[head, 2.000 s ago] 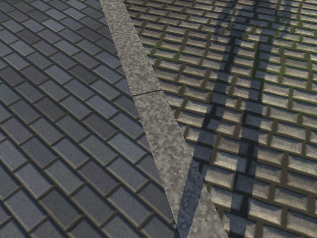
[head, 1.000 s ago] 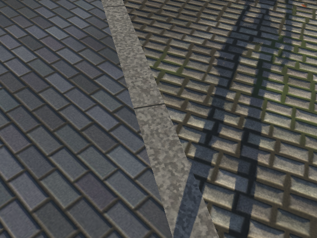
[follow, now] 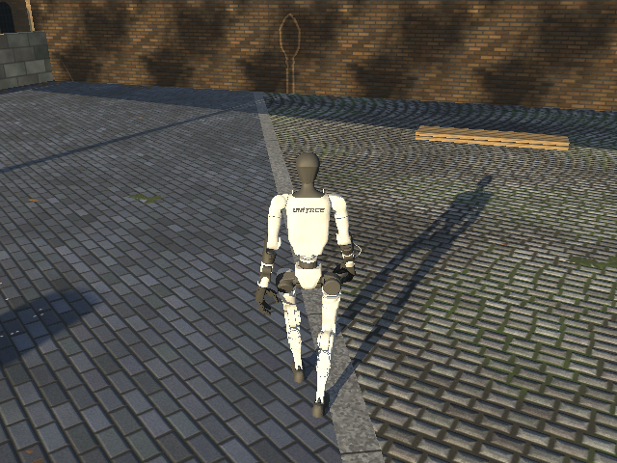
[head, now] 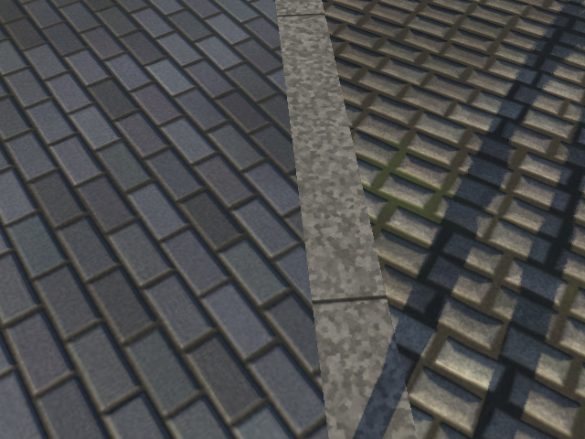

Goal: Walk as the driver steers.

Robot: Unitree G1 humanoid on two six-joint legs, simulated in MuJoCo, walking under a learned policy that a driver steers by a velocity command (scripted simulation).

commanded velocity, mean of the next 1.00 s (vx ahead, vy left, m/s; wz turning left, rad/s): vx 0.50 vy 0.00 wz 0.43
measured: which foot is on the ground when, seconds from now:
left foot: down 0.00-0.54, up 0.56-1.00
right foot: down 0.00-0.02, up 0.04-0.52, down 0.54-1.00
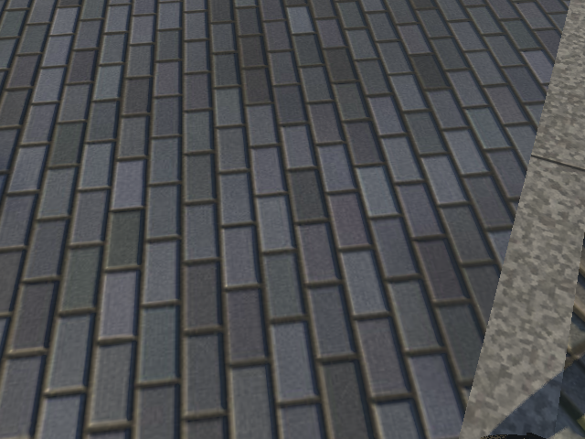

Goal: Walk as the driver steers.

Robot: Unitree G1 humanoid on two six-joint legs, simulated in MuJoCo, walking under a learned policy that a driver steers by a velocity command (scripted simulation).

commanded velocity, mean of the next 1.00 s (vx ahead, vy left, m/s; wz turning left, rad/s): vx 0.38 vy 0.00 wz -0.36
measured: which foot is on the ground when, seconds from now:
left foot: up 0.00-0.02, down 0.04-0.62, up 0.64-1.00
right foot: down 0.00-0.06, up 0.08-0.58, down 0.60-1.00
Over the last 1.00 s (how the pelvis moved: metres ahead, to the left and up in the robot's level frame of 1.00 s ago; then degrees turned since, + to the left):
0.52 0.08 0.02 27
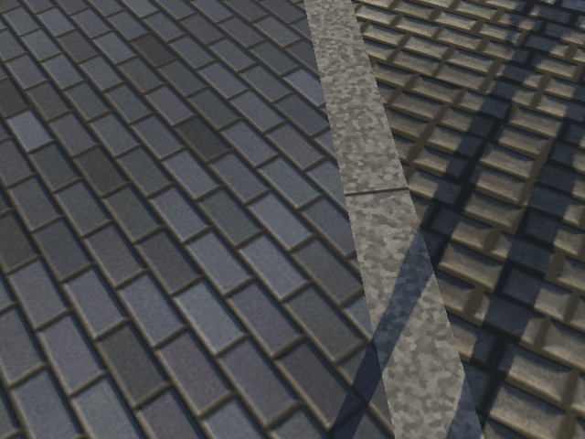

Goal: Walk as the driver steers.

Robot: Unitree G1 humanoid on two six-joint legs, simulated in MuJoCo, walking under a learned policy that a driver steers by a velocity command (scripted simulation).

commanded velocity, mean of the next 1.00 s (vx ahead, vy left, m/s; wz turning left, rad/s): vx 0.07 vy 0.00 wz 0.41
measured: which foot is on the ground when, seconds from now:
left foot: up 0.00-0.14, down 0.16-0.58, up 0.60-1.00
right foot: down 0.00-0.16, up 0.18-0.54, down 0.56-1.00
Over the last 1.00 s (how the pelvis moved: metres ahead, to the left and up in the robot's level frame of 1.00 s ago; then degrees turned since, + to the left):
0.42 -0.05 0.00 -27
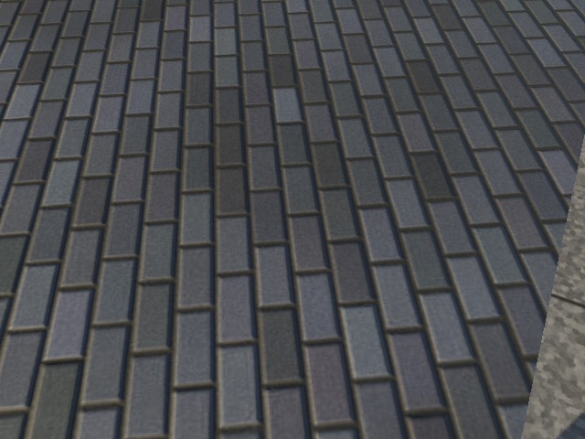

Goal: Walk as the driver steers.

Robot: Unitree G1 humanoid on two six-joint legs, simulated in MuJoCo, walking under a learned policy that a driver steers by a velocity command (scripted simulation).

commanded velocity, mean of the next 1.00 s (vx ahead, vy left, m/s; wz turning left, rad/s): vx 0.46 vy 0.00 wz -0.22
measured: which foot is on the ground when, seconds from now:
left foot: up 0.00-0.06, down 0.08-0.58, up 0.60-1.00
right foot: down 0.00-0.08, up 0.10-0.54, down 0.56-1.00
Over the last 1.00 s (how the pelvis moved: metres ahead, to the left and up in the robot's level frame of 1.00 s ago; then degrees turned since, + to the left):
0.04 0.02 0.00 30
